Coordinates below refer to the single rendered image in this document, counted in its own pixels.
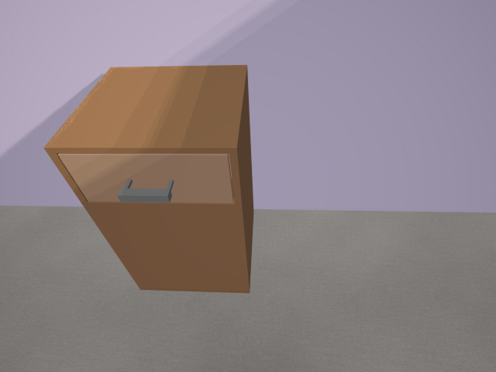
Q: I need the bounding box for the cabinet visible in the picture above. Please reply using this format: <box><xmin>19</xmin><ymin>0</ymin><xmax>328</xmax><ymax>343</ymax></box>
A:
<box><xmin>44</xmin><ymin>65</ymin><xmax>253</xmax><ymax>293</ymax></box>

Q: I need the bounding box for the drawer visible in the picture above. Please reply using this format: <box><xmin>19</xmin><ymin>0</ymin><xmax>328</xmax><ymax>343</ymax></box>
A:
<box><xmin>58</xmin><ymin>153</ymin><xmax>234</xmax><ymax>203</ymax></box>

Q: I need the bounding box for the handle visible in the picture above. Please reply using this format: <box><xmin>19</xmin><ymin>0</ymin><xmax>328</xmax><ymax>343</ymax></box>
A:
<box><xmin>117</xmin><ymin>179</ymin><xmax>174</xmax><ymax>202</ymax></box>

